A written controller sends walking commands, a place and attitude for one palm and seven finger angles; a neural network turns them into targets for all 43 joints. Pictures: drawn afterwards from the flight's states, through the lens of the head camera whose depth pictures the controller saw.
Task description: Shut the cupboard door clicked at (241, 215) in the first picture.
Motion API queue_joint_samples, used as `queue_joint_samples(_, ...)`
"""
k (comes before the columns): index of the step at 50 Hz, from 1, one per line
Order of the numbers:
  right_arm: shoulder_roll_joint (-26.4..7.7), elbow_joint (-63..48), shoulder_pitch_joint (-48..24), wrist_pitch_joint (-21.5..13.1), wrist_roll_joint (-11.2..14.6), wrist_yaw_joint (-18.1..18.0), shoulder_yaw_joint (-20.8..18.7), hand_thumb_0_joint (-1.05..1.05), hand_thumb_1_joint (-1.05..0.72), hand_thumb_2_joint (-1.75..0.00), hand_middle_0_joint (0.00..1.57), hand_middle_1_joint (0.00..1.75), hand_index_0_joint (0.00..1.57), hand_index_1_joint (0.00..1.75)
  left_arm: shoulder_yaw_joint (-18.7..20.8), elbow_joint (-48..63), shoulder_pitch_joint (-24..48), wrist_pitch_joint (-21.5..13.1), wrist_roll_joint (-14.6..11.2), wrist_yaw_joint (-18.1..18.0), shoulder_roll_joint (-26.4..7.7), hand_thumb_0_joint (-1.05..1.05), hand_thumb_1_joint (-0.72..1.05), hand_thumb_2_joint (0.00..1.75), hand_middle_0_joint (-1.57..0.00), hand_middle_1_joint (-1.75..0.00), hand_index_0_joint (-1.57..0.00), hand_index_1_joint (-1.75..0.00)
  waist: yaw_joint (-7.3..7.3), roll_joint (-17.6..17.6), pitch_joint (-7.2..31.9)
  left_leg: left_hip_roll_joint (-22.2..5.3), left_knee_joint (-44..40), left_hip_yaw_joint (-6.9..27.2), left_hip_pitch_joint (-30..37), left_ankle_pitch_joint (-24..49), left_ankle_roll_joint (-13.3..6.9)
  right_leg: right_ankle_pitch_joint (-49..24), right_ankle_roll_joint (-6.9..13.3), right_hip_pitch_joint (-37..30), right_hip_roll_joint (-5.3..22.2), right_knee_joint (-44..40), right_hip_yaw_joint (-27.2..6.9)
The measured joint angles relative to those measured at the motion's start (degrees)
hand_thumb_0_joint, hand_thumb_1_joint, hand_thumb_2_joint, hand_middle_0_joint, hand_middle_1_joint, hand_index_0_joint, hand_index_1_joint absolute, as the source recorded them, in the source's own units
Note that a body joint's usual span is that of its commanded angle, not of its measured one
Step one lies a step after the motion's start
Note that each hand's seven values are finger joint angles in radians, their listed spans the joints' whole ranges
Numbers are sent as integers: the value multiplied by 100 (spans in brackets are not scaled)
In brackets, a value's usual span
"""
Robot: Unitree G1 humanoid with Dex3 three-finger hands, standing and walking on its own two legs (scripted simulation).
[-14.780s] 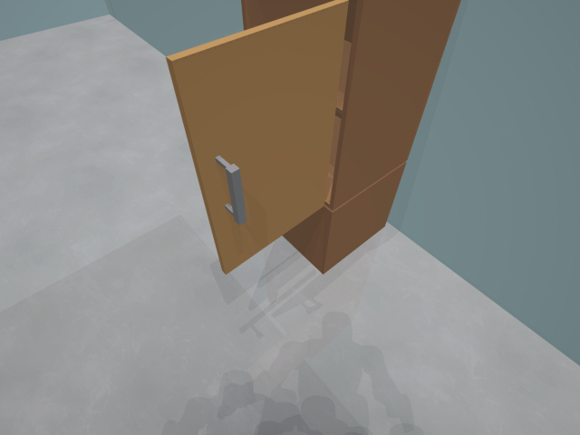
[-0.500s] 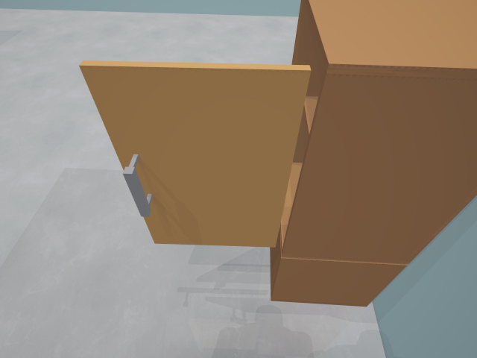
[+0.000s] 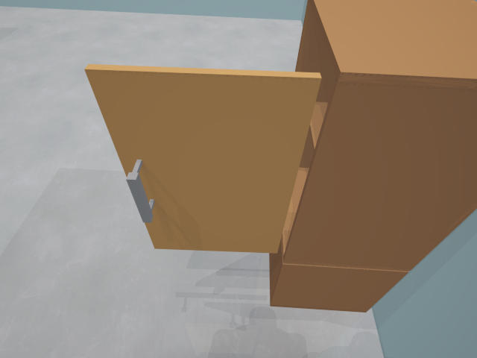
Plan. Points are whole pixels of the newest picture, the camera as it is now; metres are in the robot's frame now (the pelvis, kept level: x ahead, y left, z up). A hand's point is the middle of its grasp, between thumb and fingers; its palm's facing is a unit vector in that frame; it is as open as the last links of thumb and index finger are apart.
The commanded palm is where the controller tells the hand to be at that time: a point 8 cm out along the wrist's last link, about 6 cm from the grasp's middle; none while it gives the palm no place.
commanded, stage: look again from close up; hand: left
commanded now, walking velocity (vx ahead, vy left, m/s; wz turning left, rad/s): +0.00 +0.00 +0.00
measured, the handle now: (143, 192) +0.45 +0.25 -0.03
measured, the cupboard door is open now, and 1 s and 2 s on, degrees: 92 92 92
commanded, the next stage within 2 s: raise the hand and make a fist in 0.06 s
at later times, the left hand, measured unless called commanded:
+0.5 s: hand (163, 330) +0.17 +0.14 -0.03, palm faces -0.02 -1.00 +0.04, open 6.5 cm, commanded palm +0.10 +0.21 -0.07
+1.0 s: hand (145, 339) +0.16 +0.17 -0.05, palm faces +0.04 -1.00 -0.03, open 4.1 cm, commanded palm +0.12 +0.22 -0.05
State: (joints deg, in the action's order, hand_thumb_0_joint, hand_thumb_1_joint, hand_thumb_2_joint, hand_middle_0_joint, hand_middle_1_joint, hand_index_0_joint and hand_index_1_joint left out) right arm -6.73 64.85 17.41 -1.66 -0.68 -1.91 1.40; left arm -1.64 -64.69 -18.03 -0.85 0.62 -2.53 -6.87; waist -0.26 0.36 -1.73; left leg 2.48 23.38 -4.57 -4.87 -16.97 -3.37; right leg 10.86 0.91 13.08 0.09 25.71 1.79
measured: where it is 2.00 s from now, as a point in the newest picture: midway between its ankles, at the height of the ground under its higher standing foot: outside the picture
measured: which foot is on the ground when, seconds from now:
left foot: down 0.00-1.00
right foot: down 0.00-1.00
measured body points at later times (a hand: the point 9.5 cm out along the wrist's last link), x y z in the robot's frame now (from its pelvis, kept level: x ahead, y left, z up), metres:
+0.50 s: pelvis -0.03 -0.01 -0.07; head +0.00 +0.00 +0.38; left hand +0.17 +0.19 -0.03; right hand +0.18 -0.27 -0.11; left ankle -0.04 +0.08 -0.74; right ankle +0.03 -0.11 -0.74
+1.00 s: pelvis -0.04 -0.03 -0.10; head +0.04 -0.03 +0.34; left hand +0.16 +0.22 -0.05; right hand +0.14 -0.25 -0.19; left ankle -0.04 +0.08 -0.74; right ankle +0.03 -0.11 -0.74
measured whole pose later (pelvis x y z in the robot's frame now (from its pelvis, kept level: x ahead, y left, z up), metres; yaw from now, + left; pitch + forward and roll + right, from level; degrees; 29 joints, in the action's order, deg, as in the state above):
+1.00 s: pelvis -0.04 -0.03 -0.10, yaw +4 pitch +16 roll -1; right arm -11.4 29.3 15.7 -10.7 1.7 -2.7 0.8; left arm 9.7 3.5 -24.6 -19.7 -17.6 16.9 -13.3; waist 0.4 -1.7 8.4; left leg 0.5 70.6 0.2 -53.1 -33.9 -0.9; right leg 25.9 4.1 57.6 0.5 66.9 7.3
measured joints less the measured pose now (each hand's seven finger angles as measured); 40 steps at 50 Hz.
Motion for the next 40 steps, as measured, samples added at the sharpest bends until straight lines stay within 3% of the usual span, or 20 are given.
queue_joint_samples(9, -89, -2, -35, 12, 16, 9, -12, 0, -91, -90, 20, 30, 20, 29, 9, 44, 27, -33, 18, -35, -42, 1, 92, 90, -20, -30, -20, -30, -20, -5, -12, 21, 13, 0, -17, -12, -30, 7, -45, 4, 22, -5, -3)
queue_joint_samples(11, -115, -548, 201, -370, 100, -176, 60, 1, -92, -90, 20, 30, 20, 30, 257, 2146, -626, 682, -252, -149, -221, 3, 95, 90, -21, -30, -20, -30, 43, 87, -66, 52, 276, 12, -185, -112, -25, 160, -33, 223, 54, 381, -36)
queue_joint_samples(12, -174, -787, 372, -691, 137, -246, 62, 1, -92, -90, 20, 30, 20, 30, 210, 3149, -981, 601, -447, -264, -358, 4, 95, 90, -21, -31, -21, -31, 48, 115, 36, 93, 385, 9, -276, -171, -21, 286, 1, 352, 83, 595, -58)
queue_joint_samples(14, -374, -1159, 553, -1265, 206, -232, 5, 1, -92, -90, 21, 30, 20, 30, 115, 4519, -1244, 284, -689, -437, -514, 4, 96, 90, -22, -31, -21, -31, 118, 42, 222, 176, 662, 64, -491, -296, -27, 518, -13, 527, 173, 885, -19)
queue_joint_samples(17, -717, -1710, 426, -1664, 137, -67, -168, 1, -92, -90, 20, 30, 20, 30, 218, 5293, -747, -535, -823, -312, -408, 4, 95, 90, -23, -34, -23, -34, 307, -213, 473, 195, 1387, 245, -1218, -537, -23, 643, -64, 1059, 252, 1323, 181)
queue_joint_samples(19, -806, -2101, 212, -1754, 94, 78, -287, 1, -92, -90, 20, 30, 20, 30, 382, 5461, -408, -1338, -998, 72, -266, 3, 95, 90, -25, -36, -25, -36, 313, -172, 709, 174, 1905, 208, -1851, -711, 24, 772, -25, 1687, 252, 1789, 164)
queue_joint_samples(21, -812, -2518, -29, -1763, 50, 215, -387, 1, -92, -90, 20, 30, 20, 30, 473, 5617, -286, -2212, -1230, 677, -111, 2, 94, 90, -28, -39, -27, -39, 285, -6, 901, 119, 2467, 124, -2468, -926, 66, 941, 30, 2335, 214, 2332, 103)
queue_joint_samples(23, -815, -2938, -273, -1703, 26, 339, -487, 1, -91, -90, 20, 30, 20, 30, 503, 5684, -326, -3018, -1296, 1343, -12, 1, 93, 90, -31, -43, -30, -42, 262, 157, 1003, 53, 3065, 88, -3024, -1168, 82, 1131, 81, 2898, 171, 2884, 90)
queue_joint_samples(25, -838, -3331, -495, -1577, 45, 391, -572, 1, -91, -90, 20, 30, 20, 30, 489, 5779, -531, -3364, -1248, 1749, -24, 1, 92, 90, -34, -46, -34, -46, 190, 280, 1066, -1, 3614, 72, -3506, -1401, 38, 1321, 128, 3391, 138, 3402, 97)
queue_joint_samples(28, -904, -3809, -776, -1352, 88, 343, -631, 1, -91, -90, 20, 30, 20, 29, 462, 5944, -958, -3132, -1246, 1879, -153, 0, 91, 90, -40, -52, -40, -52, 21, 340, 1080, -44, 4256, 115, -4056, -1656, 81, 1552, 219, 3925, 131, 3995, 162)
queue_joint_samples(31, -918, -4063, -970, -1235, 97, 241, -592, 1, -91, -90, 20, 30, 20, 29, 571, 6201, -1347, -2855, -1296, 1662, -310, 1, 90, 90, -46, -58, -45, -58, -153, 234, 1081, -90, 4704, 266, -4474, -1815, 144, 1685, 265, 4256, 124, 4320, 328)
queue_joint_samples(33, -877, -4109, -1034, -1211, 85, 165, -493, 1, -91, -90, 20, 30, 20, 29, 686, 6489, -1481, -2891, -1383, 1557, -423, 1, 90, 90, -49, -62, -49, -61, -255, 159, 1076, -116, 4918, 387, -4699, -1870, 194, 1730, 314, 4411, 118, 4447, 456)
queue_joint_samples(37, -752, -3972, -1074, -1217, 105, 58, -199, 1, -91, -90, 20, 30, 20, 29, 785, 6926, -1200, -3120, -1602, 1757, -545, 2, 90, 90, -56, -69, -56, -69, -363, -30, 1020, -158, 5212, 624, -5045, -1911, 262, 1742, 377, 4615, 105, 4562, 701)
queue_joint_samples(40, -595, -3821, -991, -1146, 181, 6, -3, 1, -91, -90, 20, 30, 20, 30, 746, 6994, -748, -2820, -1670, 2099, -608, 1, 90, 90, -61, -75, -61, -75, -339, -127, 977, -182, 5263, 685, -5168, -1885, 294, 1700, 398, 4701, 86, 4554, 764)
